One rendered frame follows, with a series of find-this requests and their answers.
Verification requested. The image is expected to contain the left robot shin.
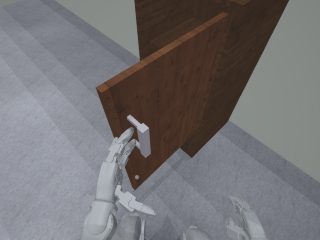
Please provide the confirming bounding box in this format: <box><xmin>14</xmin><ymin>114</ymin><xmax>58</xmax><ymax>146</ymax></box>
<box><xmin>129</xmin><ymin>212</ymin><xmax>139</xmax><ymax>216</ymax></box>

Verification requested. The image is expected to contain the cupboard door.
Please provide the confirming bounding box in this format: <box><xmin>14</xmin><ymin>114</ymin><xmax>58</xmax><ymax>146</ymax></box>
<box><xmin>96</xmin><ymin>12</ymin><xmax>229</xmax><ymax>190</ymax></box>

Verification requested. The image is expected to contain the robot right hand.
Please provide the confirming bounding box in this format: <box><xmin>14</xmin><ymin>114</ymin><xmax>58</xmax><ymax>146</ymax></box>
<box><xmin>226</xmin><ymin>195</ymin><xmax>267</xmax><ymax>240</ymax></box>

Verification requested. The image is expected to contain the robot left thigh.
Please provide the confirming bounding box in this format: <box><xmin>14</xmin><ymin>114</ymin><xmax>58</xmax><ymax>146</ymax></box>
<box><xmin>111</xmin><ymin>215</ymin><xmax>146</xmax><ymax>240</ymax></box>

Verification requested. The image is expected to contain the left robot forearm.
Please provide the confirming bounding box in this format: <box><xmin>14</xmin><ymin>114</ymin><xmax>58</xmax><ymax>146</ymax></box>
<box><xmin>81</xmin><ymin>200</ymin><xmax>118</xmax><ymax>240</ymax></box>

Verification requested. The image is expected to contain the handle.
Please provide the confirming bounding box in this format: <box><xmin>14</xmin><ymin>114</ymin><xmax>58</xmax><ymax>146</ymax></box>
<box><xmin>127</xmin><ymin>115</ymin><xmax>151</xmax><ymax>158</ymax></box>

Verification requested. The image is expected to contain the robot left hand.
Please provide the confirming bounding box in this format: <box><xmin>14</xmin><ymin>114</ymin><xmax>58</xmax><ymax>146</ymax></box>
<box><xmin>95</xmin><ymin>127</ymin><xmax>157</xmax><ymax>217</ymax></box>

